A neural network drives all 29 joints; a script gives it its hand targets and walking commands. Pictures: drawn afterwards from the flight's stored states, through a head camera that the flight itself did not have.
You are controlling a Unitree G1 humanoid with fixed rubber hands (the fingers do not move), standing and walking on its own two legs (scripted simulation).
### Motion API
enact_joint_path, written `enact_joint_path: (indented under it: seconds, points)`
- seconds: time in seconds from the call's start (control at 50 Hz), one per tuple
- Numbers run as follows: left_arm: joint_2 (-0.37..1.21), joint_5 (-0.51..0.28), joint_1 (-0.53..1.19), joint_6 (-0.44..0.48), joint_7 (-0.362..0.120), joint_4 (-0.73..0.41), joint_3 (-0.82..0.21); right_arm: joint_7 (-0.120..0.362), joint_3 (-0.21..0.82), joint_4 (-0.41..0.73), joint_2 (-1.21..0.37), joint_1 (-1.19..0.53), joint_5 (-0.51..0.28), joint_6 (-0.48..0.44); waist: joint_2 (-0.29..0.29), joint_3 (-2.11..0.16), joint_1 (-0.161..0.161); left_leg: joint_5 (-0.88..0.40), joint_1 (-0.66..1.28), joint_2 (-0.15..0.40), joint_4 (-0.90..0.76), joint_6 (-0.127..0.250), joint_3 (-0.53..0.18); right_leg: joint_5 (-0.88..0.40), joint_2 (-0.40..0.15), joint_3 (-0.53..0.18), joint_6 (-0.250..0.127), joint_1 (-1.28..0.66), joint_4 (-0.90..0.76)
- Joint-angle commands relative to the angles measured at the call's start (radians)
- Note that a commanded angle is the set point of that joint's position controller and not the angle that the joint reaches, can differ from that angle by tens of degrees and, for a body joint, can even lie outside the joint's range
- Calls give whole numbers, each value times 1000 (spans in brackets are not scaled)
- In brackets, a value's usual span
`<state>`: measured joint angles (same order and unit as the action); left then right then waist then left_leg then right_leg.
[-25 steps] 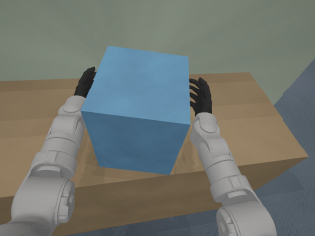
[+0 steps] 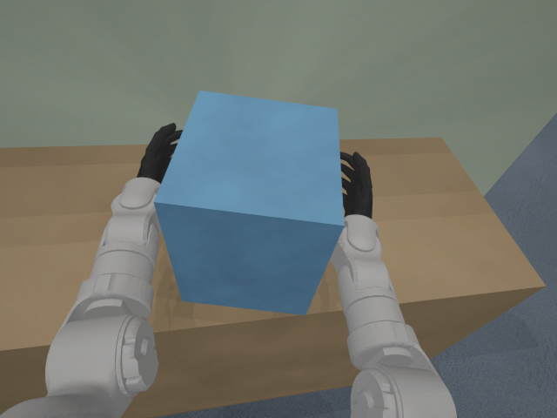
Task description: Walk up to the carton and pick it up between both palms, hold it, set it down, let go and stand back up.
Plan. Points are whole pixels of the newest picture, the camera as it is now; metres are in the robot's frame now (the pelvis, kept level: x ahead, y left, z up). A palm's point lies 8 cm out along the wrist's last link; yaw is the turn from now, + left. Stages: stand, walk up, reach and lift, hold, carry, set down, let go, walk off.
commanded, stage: reach and lift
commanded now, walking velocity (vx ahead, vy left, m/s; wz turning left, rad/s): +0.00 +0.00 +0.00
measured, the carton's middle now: (255, 210) +0.41 +0.01 +0.07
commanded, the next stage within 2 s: none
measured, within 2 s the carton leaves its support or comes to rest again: leaves its support in 1.12 s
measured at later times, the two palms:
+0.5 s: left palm (160, 183) +0.42 +0.15 +0.11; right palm (364, 218) +0.37 -0.14 +0.10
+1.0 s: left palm (160, 183) +0.42 +0.15 +0.11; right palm (364, 219) +0.37 -0.14 +0.10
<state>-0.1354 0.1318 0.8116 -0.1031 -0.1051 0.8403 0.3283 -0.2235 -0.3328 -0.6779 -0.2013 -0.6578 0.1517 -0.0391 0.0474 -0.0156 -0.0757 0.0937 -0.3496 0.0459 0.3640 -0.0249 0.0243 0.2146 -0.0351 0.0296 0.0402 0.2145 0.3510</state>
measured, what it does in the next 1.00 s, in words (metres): stands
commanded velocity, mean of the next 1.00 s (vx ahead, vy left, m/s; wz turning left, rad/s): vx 0.00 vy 0.00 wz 0.00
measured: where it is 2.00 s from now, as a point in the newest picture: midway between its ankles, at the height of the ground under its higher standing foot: outside the picture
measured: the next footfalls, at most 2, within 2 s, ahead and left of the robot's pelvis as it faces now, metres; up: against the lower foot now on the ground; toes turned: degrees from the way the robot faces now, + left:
none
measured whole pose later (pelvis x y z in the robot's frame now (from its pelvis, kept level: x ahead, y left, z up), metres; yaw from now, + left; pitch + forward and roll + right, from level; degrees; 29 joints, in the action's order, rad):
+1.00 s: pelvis +0.00 +0.00 +0.00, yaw +0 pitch +0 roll -1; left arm -0.08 0.25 0.81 -0.08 -0.12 0.91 0.38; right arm -0.19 -0.40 -0.72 -0.21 -0.59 0.22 -0.13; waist 0.07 0.00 -0.06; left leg 0.11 -0.25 0.05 0.36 -0.02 0.03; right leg 0.22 -0.04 0.03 0.04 0.10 0.31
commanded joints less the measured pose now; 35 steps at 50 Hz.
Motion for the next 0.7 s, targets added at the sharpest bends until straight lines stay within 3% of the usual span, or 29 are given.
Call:
enact_joint_path:
  seconds: [0.0, 0.02, 0.04, 0.06, 0.08, 0.1, 0.12, 0.16, 0.18, 0.24, 0.3, 0.32, 0.34, 0.38, 0.4, 0.42, 0.44, 0.46, 0.48, 0.5, 0.52, 0.56, 0.6, 0.62, 0.64, 0.66, 0.68]
  points:
    - [628, 207, 450, 67, -141, 99, -146, 170, 247, 47, -414, -512, 161, -103, -73, -508, 17, -235, 489, -52, -15, -11, 89, -379, 80, 70, 40, -117, -80]
    - [608, 221, 474, 77, -140, 68, -138, 174, 247, 49, -425, -516, 167, -107, -94, -532, 50, -239, 485, -52, -16, -14, 95, -374, 77, 66, 33, -121, -72]
    - [609, 220, 463, 70, -144, 57, -139, 176, 228, 8, -423, -491, 172, -107, -83, -473, 29, -225, 492, -53, -27, -12, 101, -362, 73, 65, 35, -124, -83]
    - [608, 238, 445, 60, -146, 98, -115, 180, 229, 0, -412, -488, 167, -108, -76, -451, 31, -201, 486, -53, -35, -9, 99, -326, 82, 73, 40, -129, -93]
    - [635, 237, 441, 64, -142, 70, -144, 180, 252, 3, -427, -491, 156, -118, -99, -455, 42, -240, 493, -55, -22, -21, 103, -361, 81, 63, 32, -149, -85]
    - [638, 223, 436, 61, -143, 79, -161, 180, 241, -2, -416, -500, 152, -119, -111, -422, 17, -231, 491, -49, -20, -23, 94, -331, 86, 72, 28, -121, -92]
    - [628, 230, 433, 54, -145, 78, -158, 179, 235, -7, -417, -489, 142, -117, -132, -408, 25, -244, 507, -51, -24, -25, 98, -336, 84, 71, 25, -119, -105]
    - [648, 222, 448, 56, -146, 64, -186, 173, 225, -24, -420, -496, 156, -126, -117, -405, 5, -233, 506, -49, -19, -35, 98, -304, 89, 84, 27, -109, -111]
    - [635, 238, 433, 50, -145, 82, -152, 177, 234, -20, -422, -491, 145, -126, -128, -385, 32, -244, 497, -53, -21, -28, 101, -297, 84, 75, 28, -142, -114]
    - [646, 236, 448, 43, -141, 41, -177, 182, 240, 4, -404, -511, 150, -132, -128, -387, 19, -249, 514, -54, -17, -29, 99, -288, 80, 79, 24, -140, -114]
    - [655, 244, 430, 31, -138, 65, -158, 183, 256, -3, -409, -530, 109, -125, -117, -360, 41, -226, 497, -48, -35, -25, 100, -271, 80, 75, 26, -142, -121]
    - [653, 224, 451, 37, -139, 40, -174, 180, 247, 9, -414, -513, 126, -128, -110, -388, 29, -210, 484, -51, -38, -18, 97, -270, 80, 75, 24, -139, -128]
    - [648, 235, 437, 32, -141, 61, -163, 180, 260, 22, -424, -525, 126, -137, -113, -407, 43, -225, 476, -57, -31, -20, 107, -292, 78, 66, 29, -159, -123]
    - [642, 229, 448, 38, -136, 48, -165, 179, 246, 2, -419, -508, 125, -133, -111, -389, 24, -219, 485, -45, -40, -20, 98, -268, 86, 78, 29, -144, -124]
    - [662, 247, 438, 47, -128, 36, -157, 182, 257, 24, -419, -523, 122, -142, -121, -406, 51, -258, 487, -48, -33, -25, 101, -286, 85, 73, 25, -145, -115]
    - [640, 247, 438, 37, -135, 39, -150, 184, 236, 5, -416, -530, 123, -132, -118, -362, 53, -225, 467, -49, -40, -21, 104, -263, 76, 72, 17, -149, -120]
    - [635, 246, 442, 38, -136, 37, -157, 186, 244, 4, -402, -514, 126, -133, -115, -334, 48, -200, 471, -49, -51, -22, 107, -241, 75, 76, 22, -156, -126]
    - [654, 240, 430, 38, -134, 30, -172, 183, 264, 8, -413, -491, 123, -140, -125, -409, 40, -263, 492, -48, -32, -25, 108, -299, 74, 76, 21, -163, -120]
    - [644, 227, 419, 28, -137, 39, -171, 174, 255, 6, -419, -504, 119, -136, -102, -366, 26, -241, 474, -50, -32, -20, 102, -316, 75, 74, 31, -159, -112]
    - [648, 249, 430, 31, -141, 36, -160, 173, 259, 7, -418, -515, 112, -138, -113, -383, 41, -231, 465, -51, -40, -20, 108, -300, 73, 71, 33, -164, -114]
    - [651, 233, 460, 39, -135, 9, -173, 169, 245, -6, -430, -495, 124, -136, -110, -398, 15, -220, 473, -49, -46, -15, 106, -297, 76, 74, 33, -135, -120]
    - [656, 235, 442, 40, -135, 32, -172, 173, 248, -6, -422, -491, 123, -139, -134, -406, 34, -251, 471, -47, -37, -26, 102, -286, 76, 74, 16, -144, -122]
    - [643, 242, 458, 34, -137, 57, -155, 179, 237, 5, -406, -541, 119, -139, -129, -370, 30, -183, 463, -48, -56, -29, 110, -223, 77, 86, 16, -140, -130]
    - [643, 245, 438, 29, -137, 69, -146, 180, 247, -3, -410, -536, 112, -136, -101, -358, 43, -167, 452, -47, -60, -17, 111, -231, 74, 67, 25, -151, -129]
    - [649, 226, 461, 27, -137, 56, -168, 180, 239, 4, -404, -522, 122, -132, -104, -354, 19, -154, 440, -44, -65, -14, 102, -232, 71, 75, 17, -140, -132]
    - [633, 236, 444, 26, -138, 65, -145, 176, 237, 18, -399, -538, 125, -139, -81, -359, 40, -174, 433, -48, -66, -13, 107, -242, 77, 74, 25, -161, -131]
    - [662, 222, 467, 38, -135, 53, -179, 170, 228, 14, -406, -525, 117, -143, -97, -400, 14, -187, 441, -48, -52, -26, 108, -252, 81, 78, 22, -142, -128]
